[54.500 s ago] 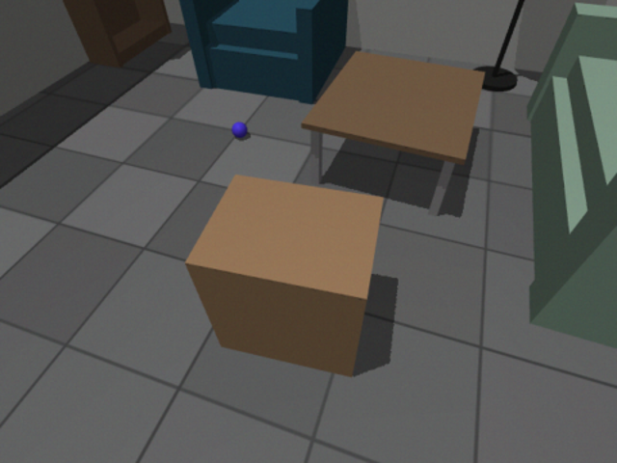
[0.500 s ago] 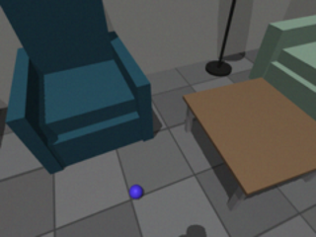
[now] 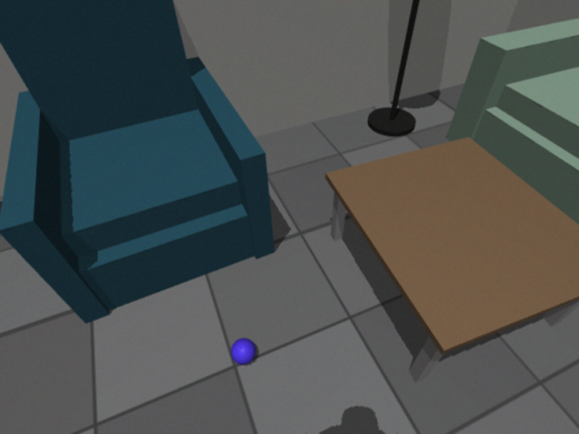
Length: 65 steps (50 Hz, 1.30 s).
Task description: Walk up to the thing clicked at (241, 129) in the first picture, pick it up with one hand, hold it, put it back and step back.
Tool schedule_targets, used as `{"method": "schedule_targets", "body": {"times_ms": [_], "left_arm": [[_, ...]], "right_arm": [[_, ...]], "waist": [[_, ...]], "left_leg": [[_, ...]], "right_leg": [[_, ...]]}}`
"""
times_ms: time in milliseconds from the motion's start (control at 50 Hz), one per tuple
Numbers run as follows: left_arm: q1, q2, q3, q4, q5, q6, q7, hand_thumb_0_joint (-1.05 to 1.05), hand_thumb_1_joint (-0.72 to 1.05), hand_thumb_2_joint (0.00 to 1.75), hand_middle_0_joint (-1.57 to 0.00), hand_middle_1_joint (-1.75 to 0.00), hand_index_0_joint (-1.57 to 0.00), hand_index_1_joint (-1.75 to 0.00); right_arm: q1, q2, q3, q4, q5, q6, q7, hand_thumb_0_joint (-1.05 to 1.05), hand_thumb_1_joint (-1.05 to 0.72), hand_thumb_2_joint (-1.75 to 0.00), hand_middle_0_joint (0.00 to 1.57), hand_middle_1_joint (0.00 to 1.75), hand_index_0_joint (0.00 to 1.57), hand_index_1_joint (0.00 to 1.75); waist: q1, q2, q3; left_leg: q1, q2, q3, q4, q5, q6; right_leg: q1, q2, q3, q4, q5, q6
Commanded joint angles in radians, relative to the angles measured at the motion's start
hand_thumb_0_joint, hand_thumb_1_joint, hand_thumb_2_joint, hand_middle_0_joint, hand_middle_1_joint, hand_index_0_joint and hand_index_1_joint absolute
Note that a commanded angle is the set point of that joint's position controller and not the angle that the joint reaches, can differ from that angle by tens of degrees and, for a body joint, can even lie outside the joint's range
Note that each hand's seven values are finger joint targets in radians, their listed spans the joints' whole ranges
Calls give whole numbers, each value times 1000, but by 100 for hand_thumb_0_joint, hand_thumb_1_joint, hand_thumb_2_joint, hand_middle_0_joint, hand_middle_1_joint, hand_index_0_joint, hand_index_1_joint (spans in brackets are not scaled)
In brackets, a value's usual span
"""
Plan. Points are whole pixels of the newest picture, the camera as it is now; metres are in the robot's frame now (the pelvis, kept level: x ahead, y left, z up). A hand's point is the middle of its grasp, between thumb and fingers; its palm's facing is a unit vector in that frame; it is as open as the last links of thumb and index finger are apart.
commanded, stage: stand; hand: left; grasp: from above
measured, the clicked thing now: (243, 351) +0.55 +0.21 -0.74
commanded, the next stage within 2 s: step back in 1.36 s
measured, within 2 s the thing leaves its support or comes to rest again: neither
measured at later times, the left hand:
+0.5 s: hand out of the picture +0.08 +0.23 -0.16, palm faces +0.01 -0.95 -0.32, open 7.4 cm
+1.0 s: hand out of the picture +0.09 +0.24 -0.15, palm faces +0.00 -0.94 -0.33, open 7.4 cm
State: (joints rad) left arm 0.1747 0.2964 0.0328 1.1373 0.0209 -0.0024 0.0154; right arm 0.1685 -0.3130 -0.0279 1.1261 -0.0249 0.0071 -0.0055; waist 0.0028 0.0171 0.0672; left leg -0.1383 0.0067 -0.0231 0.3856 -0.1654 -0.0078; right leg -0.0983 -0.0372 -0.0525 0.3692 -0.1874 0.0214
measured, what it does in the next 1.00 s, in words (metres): stands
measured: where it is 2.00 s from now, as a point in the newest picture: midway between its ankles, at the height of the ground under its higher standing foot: outside the picture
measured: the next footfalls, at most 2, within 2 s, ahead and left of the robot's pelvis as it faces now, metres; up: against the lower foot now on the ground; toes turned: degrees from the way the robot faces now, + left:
left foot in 1.64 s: +0.01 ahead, +0.12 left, +0.00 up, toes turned -2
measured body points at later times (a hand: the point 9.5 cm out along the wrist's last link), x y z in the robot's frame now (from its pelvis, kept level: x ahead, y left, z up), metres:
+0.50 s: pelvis +0.02 +0.00 +0.00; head +0.02 -0.01 +0.45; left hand +0.08 +0.28 -0.13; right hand +0.08 -0.29 -0.14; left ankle +0.03 +0.12 -0.74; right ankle +0.01 -0.13 -0.74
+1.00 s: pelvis +0.02 -0.01 +0.00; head +0.02 -0.02 +0.45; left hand +0.09 +0.28 -0.13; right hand +0.09 -0.31 -0.14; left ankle +0.03 +0.12 -0.74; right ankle +0.01 -0.13 -0.74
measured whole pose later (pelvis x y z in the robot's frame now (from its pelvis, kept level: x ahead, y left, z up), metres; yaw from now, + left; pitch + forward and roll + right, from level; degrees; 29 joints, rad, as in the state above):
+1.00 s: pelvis +0.02 -0.01 +0.00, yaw -1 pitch -3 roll +0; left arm 0.12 0.32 0.03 1.14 0.01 -0.01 0.00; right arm 0.11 -0.34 -0.01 1.15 -0.02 -0.01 0.00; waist 0.00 0.01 0.05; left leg -0.10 0.02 -0.02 0.32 -0.16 -0.02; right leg -0.08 -0.02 -0.05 0.33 -0.19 0.01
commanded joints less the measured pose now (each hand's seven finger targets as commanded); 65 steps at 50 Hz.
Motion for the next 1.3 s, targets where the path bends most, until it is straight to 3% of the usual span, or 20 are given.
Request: {"method": "schedule_targets", "body": {"times_ms": [0, 60, 120, 160, 280, 400, 460, 880, 1060, 1200, 1240, 1280], "left_arm": [[-40, 204, 33, -58, 0, -20, 15, 0, 90, 90, -20, -30, -20, -30], [-47, 196, 30, -52, 0, -20, 15, 0, 90, 90, -20, -30, -20, -30], [-50, 198, 29, -48, 1, -16, 12, 0, 90, 90, -20, -30, -20, -30], [-60, 201, 30, -52, 0, -19, 12, 0, 90, 90, -20, -30, -20, -30], [-66, 192, 27, -41, -5, -18, 10, 0, 90, 90, -20, -30, -20, -30], [-83, 204, 31, -54, -6, -23, 10, 0, 90, 90, -20, -30, -20, -30], [-80, 207, 32, -47, -4, -20, 11, 0, 90, 90, -20, -30, -20, -30], [-105, 234, 28, -58, -5, -25, 3, 0, 90, 90, -20, -30, -20, -30], [-95, 241, 25, -62, -7, -30, 1, 0, 90, 90, -20, -30, -20, -30], [-98, 245, 21, -68, -8, -32, 0, 0, 90, 90, -20, -30, -20, -30], [-97, 246, 21, -65, -8, -30, 0, 0, 90, 90, -20, -30, -20, -30], [-92, 245, 20, -67, -7, -31, 1, 0, 90, 90, -20, -30, -20, -30]], "right_arm": [[-52, -182, -26, -57, 2, -28, -16, 0, -90, -90, 20, 30, 20, 30], [-54, -177, -22, -50, 4, -27, -16, 0, -90, -90, 20, 30, 20, 30], [-53, -186, -22, -45, 4, -24, -16, 0, -90, -90, 20, 30, 20, 30], [-58, -187, -21, -46, 6, -28, -16, 0, -90, -90, 20, 30, 20, 30], [-58, -171, -14, -34, 7, -29, -15, 0, -90, -90, 20, 30, 20, 30], [-71, -196, -17, -36, 6, -38, -18, 0, -90, -90, 20, 30, 20, 30], [-83, -196, -19, -36, 6, -37, -19, 0, -90, -90, 20, 30, 20, 30], [-102, -213, -17, -37, 8, -35, -11, 0, -90, -90, 20, 30, 20, 30], [-101, -220, -18, -40, 10, -36, -9, 0, -90, -90, 20, 30, 20, 30], [-92, -220, -16, -39, 10, -34, -6, 0, -90, -90, 20, 30, 20, 30], [-97, -220, -17, -39, 10, -32, -6, 0, -90, -90, 20, 30, 20, 30], [-90, -222, -18, -38, 11, -32, -5, 0, -90, -90, 20, 30, 20, 30]], "waist": [[6, 1, -28], [6, -21, -19], [4, -8, 0], [4, -5, -34], [4, -5, -37], [4, -4, -89], [4, -13, -95], [-1, -9, -59], [0, -14, -83], [-4, -18, -69], [-2, -17, -50], [-5, -20, -63]], "left_leg": [[-9, 93, -96, -100, 5, 33], [-14, 96, -95, -103, 24, 33], [-31, 92, -95, -113, -42, 31], [-8, 100, -92, -105, 26, 33], [-7, 100, -87, -115, 45, 30], [45, 111, -75, -87, 190, 29], [60, 115, -77, -98, 200, 28], [32, 118, -77, -123, 87, 24], [52, 119, -71, -112, 135, 25], [33, 117, -73, -117, 114, 21], [27, 119, -75, -122, 87, 19], [35, 118, -75, -119, 97, 23]], "right_leg": [[-20, -89, 102, -91, -7, -27], [-21, -85, 96, -96, -9, -26], [-32, -81, 99, -103, -56, -25], [-6, -92, 103, -97, 3, -29], [4, -88, 95, -96, 25, -28], [31, -97, 97, -82, 159, -26], [25, -93, 89, -82, 156, -25], [3, -95, 98, -108, 61, -31], [13, -100, 105, -106, 112, -34], [12, -100, 103, -111, 99, -33], [-5, -94, 100, -119, 50, -34], [4, -98, 104, -119, 77, -34]]}}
